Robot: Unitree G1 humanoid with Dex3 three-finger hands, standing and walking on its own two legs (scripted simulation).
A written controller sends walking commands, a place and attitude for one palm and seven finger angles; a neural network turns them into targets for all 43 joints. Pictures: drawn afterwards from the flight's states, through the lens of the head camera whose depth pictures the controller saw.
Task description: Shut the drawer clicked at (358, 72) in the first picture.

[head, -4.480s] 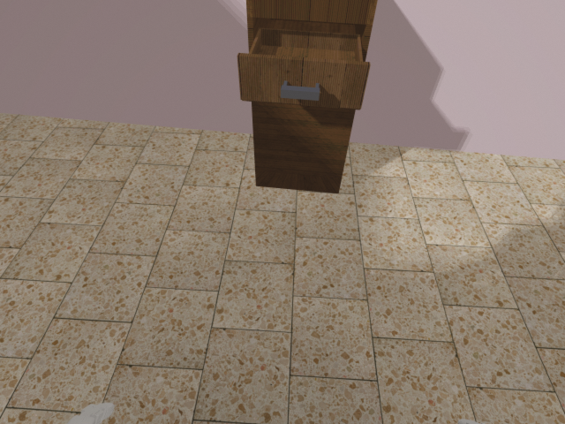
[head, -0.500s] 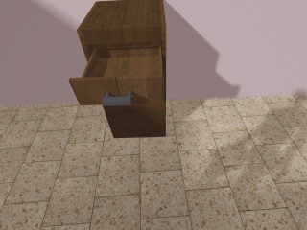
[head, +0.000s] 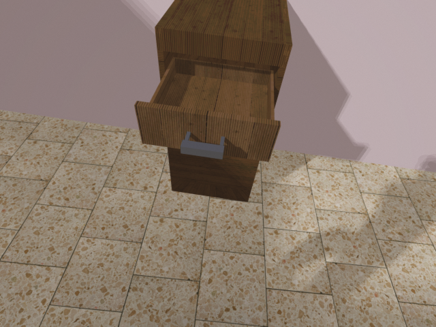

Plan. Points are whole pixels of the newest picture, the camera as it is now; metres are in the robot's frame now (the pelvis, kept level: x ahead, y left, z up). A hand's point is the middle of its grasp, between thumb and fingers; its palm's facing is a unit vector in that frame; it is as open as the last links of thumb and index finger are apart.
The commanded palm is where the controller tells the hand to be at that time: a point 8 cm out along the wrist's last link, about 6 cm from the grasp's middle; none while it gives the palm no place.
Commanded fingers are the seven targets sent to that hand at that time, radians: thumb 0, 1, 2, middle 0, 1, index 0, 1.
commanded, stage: take the last steps up to it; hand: left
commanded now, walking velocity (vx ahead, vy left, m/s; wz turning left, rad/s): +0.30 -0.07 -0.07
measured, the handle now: (203, 143) +0.56 +0.11 -0.03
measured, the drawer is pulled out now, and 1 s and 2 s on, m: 0.30 0.30 0.30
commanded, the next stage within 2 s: come to a stop and stand still in 0.66 s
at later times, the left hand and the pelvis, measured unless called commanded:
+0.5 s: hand (164, 271) +0.25 +0.15 -0.15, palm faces -0.09 -0.98 -0.18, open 7.4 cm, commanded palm none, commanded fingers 0.00 0.90 0.90 -0.20 -0.30 -0.20 -0.30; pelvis +0.13 -0.02 +0.01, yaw -3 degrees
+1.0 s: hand (197, 286) +0.24 +0.07 -0.16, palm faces +0.06 -0.98 -0.20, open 7.3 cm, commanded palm none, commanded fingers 0.00 0.90 0.90 -0.20 -0.30 -0.20 -0.30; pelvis +0.22 -0.10 +0.01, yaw -2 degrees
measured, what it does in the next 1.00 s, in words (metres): walks ahead: right foot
